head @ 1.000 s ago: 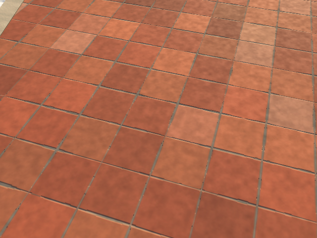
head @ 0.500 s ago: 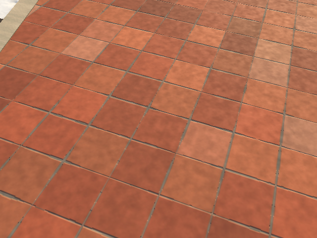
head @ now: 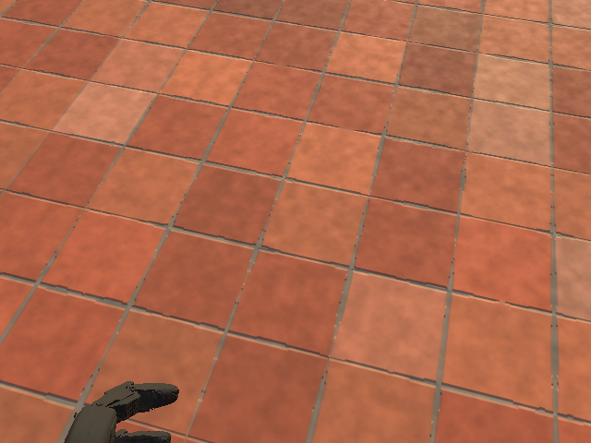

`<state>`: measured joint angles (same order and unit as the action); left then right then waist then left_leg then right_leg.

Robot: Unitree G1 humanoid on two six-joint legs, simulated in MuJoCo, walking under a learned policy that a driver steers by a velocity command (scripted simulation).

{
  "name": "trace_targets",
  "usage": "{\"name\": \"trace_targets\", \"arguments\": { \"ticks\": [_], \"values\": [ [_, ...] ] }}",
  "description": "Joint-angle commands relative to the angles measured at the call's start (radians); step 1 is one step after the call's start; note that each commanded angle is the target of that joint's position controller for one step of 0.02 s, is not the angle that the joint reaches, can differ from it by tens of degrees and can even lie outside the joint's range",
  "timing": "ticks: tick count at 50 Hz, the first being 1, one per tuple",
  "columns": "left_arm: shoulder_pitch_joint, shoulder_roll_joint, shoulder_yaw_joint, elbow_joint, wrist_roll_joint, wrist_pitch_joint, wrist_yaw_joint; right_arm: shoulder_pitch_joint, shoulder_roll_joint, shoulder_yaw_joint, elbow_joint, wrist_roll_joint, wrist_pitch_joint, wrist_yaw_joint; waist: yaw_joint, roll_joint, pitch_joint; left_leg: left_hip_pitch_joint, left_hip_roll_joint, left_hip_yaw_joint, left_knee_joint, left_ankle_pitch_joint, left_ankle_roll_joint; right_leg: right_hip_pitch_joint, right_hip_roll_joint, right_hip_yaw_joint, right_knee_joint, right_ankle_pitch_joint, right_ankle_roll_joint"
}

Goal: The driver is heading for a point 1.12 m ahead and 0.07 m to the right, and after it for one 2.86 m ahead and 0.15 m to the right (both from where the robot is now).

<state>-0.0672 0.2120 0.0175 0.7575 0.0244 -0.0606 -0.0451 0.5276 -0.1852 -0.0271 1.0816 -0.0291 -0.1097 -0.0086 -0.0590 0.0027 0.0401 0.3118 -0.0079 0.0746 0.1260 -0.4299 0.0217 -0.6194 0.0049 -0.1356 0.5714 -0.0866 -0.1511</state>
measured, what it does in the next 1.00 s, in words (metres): walks ahead: right foot, then left foot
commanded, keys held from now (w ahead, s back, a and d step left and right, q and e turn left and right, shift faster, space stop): w+shift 0.92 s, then shift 0.08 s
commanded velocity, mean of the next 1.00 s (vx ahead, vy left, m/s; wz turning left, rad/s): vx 0.98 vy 0.00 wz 0.00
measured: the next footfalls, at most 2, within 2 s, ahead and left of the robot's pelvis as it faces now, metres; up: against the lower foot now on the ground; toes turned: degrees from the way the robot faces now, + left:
right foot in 0.02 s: +0.22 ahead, -0.08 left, +0.00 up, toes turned -5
left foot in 0.50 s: +0.69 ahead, +0.06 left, +0.00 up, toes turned +3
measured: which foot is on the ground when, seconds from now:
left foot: down 0.00-0.00, up 0.02-0.48, down 0.50-0.96, up 0.98-1.00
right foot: up 0.00-0.00, down 0.02-0.50, up 0.52-0.94, down 0.96-1.00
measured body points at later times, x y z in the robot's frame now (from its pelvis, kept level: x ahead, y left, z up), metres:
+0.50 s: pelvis +0.48 +0.00 +0.00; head +0.52 -0.01 +0.45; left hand +0.38 +0.24 -0.13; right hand +0.71 -0.22 -0.09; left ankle +0.65 +0.06 -0.71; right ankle +0.20 -0.08 -0.68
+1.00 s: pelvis +0.98 -0.03 +0.00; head +1.02 -0.03 +0.45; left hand +1.19 +0.19 -0.09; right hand +0.90 -0.29 -0.13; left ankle +0.70 +0.07 -0.61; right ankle +1.10 -0.10 -0.71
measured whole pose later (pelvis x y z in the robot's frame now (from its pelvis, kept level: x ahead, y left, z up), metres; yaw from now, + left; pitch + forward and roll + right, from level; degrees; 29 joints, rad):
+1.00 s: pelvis +0.98 -0.03 +0.00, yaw -1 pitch +2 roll +0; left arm 0.03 0.24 0.00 0.78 0.05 -0.10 -0.02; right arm 0.46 -0.24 -0.03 1.01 0.00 -0.09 -0.01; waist -0.04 0.00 0.06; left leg 0.00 -0.05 0.00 0.98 -0.42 0.06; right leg -0.53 0.04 -0.12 0.61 -0.11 -0.13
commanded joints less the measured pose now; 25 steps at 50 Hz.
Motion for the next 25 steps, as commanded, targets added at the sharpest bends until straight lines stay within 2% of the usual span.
{"name": "trace_targets", "arguments": {
  "ticks": [1,2,3,4,5,6,7,8,9,10,11,13,15,17,18,19,21,22,23,24,25],
  "values": [
    [0.588,0.237,0.089,0.114,0.017,-0.008,0.043,-0.058,-0.206,-0.045,-0.073,-0.014,0.015,-0.015,0.328,0.101,-0.290,-0.421,0.177,0.009,0.894,1.096,0.112,0.801,-0.057,0.146,0.016,-0.287,-0.062],
    [0.579,0.325,0.110,0.127,0.052,-0.014,0.042,0.056,-0.005,-0.005,-0.118,0.031,0.004,0.024,0.168,-0.233,-0.377,-0.883,-0.021,-0.057,1.288,0.061,0.078,1.079,-0.367,0.731,-0.136,-0.664,-0.170],
    [0.543,0.274,0.110,0.131,0.018,-0.010,0.024,-0.031,-0.111,-0.025,-0.137,0.042,-0.018,0.023,0.195,-0.178,-0.389,-0.999,-0.040,-0.195,1.384,0.028,0.115,1.035,-0.363,1.005,-0.338,-0.757,-0.161],
    [0.435,0.214,0.097,0.134,0.020,-0.021,0.022,-0.158,-0.140,-0.032,-0.179,0.045,-0.022,0.015,0.155,-0.105,-0.184,-1.074,0.031,-0.170,1.380,0.147,0.125,0.878,-0.330,0.800,-0.338,-0.616,-0.131],
    [0.400,0.146,0.082,0.139,0.016,-0.032,0.018,-0.200,-0.133,-0.026,-0.189,0.033,-0.025,0.016,0.133,0.019,-0.120,-1.033,0.073,-0.164,1.316,0.206,0.126,0.723,-0.307,0.663,-0.346,-0.460,-0.116],
    [0.379,0.111,0.071,0.151,0.019,-0.040,0.021,-0.215,-0.111,-0.022,-0.192,0.019,-0.016,0.022,0.093,0.041,-0.073,-0.978,0.101,-0.170,1.267,0.217,0.120,0.595,-0.265,0.564,-0.365,-0.382,-0.089],
    [0.379,0.077,0.056,0.171,0.016,-0.045,0.027,-0.191,-0.086,-0.015,-0.201,0.000,0.001,0.033,0.043,0.018,-0.051,-0.926,0.119,-0.172,1.224,0.221,0.106,0.493,-0.232,0.493,-0.390,-0.367,-0.067],
    [0.391,0.063,0.049,0.185,0.008,-0.053,0.029,-0.194,-0.064,-0.009,-0.203,-0.010,0.018,0.043,0.025,-0.001,-0.023,-0.913,0.136,-0.169,1.190,0.214,0.092,0.434,-0.210,0.445,-0.418,-0.358,-0.060],
    [0.407,0.072,0.049,0.195,-0.003,-0.062,0.032,-0.219,-0.056,-0.005,-0.220,-0.014,0.030,0.051,0.014,-0.019,0.014,-0.947,0.152,-0.156,1.160,0.214,0.076,0.407,-0.201,0.415,-0.449,-0.351,-0.063],
    [0.424,0.081,0.048,0.202,-0.011,-0.068,0.032,-0.269,-0.058,-0.002,-0.238,-0.018,0.039,0.057,0.015,-0.014,0.053,-1.001,0.167,-0.137,1.134,0.238,0.062,0.389,-0.185,0.372,-0.479,-0.321,-0.061],
    [0.446,0.098,0.049,0.203,-0.012,-0.074,0.030,-0.328,-0.066,0.002,-0.266,-0.021,0.044,0.060,0.023,-0.017,0.082,-1.046,0.176,-0.112,1.080,0.285,0.050,0.378,-0.177,0.340,-0.505,-0.268,-0.064],
    [0.493,0.099,0.046,0.207,-0.018,-0.081,0.024,-0.468,-0.087,0.009,-0.320,-0.019,0.041,0.063,0.056,-0.003,0.134,-1.072,0.172,-0.049,0.897,0.400,0.035,0.370,-0.124,0.242,-0.544,-0.086,-0.056],
    [0.517,0.100,0.042,0.205,-0.028,-0.089,0.022,-0.548,-0.075,0.024,-0.351,-0.008,0.031,0.073,0.074,-0.002,0.146,-0.956,0.142,0.007,0.668,0.540,0.036,0.341,-0.088,0.163,-0.558,0.121,-0.031],
    [0.580,0.127,0.042,0.226,-0.038,-0.097,0.030,-0.625,-0.069,0.034,-0.374,0.006,0.025,0.078,0.105,-0.011,0.149,-0.860,0.097,0.059,0.521,0.648,0.059,0.412,-0.114,0.141,-0.616,0.330,-0.014],
    [0.584,0.135,0.040,0.230,-0.037,-0.095,0.031,-0.616,-0.082,0.030,-0.365,0.015,0.034,0.073,0.110,-0.015,0.096,-0.850,0.057,0.081,0.508,0.654,0.071,0.528,-0.097,0.114,-0.610,0.467,0.002],
    [0.598,0.161,0.040,0.232,-0.034,-0.096,0.035,-0.626,-0.088,0.032,-0.381,0.012,0.027,0.068,0.100,-0.054,0.112,-0.850,0.052,0.075,0.442,0.647,0.087,0.593,-0.130,0.103,-0.555,0.652,0.013],
    [0.609,0.198,0.045,0.245,-0.018,-0.080,0.049,-0.592,-0.135,0.017,-0.377,-0.001,0.023,0.050,0.066,-0.097,0.042,-0.795,-0.025,0.098,0.414,0.522,0.112,0.763,-0.163,0.089,-0.415,1.026,0.031],
    [0.594,0.226,0.052,0.243,0.000,-0.065,0.060,-0.496,-0.169,0.003,-0.354,0.002,0.023,0.040,0.012,-0.126,-0.030,-0.696,-0.056,0.083,0.410,0.442,0.122,0.804,-0.180,0.094,-0.285,1.104,0.032],
    [0.569,0.243,0.058,0.244,0.016,-0.049,0.070,-0.305,-0.213,-0.017,-0.302,0.005,0.025,0.027,-0.079,-0.144,-0.129,-0.519,-0.072,0.055,0.418,0.387,0.142,0.792,-0.197,0.092,-0.067,1.133,0.030],
    [0.517,0.251,0.062,0.234,0.021,-0.035,0.076,-0.087,-0.245,-0.039,-0.234,0.001,0.030,0.011,-0.189,-0.135,-0.220,-0.312,-0.039,0.031,0.382,0.352,0.160,0.707,-0.174,0.072,0.219,1.011,0.030],
    [0.504,0.171,0.050,0.206,0.024,-0.037,0.069,0.067,-0.324,-0.065,-0.205,-0.016,0.037,-0.007,-0.212,-0.029,-0.319,-0.081,0.164,-0.187,0.460,0.083,0.182,0.468,-0.089,0.082,0.612,0.510,0.017]
  ]
}}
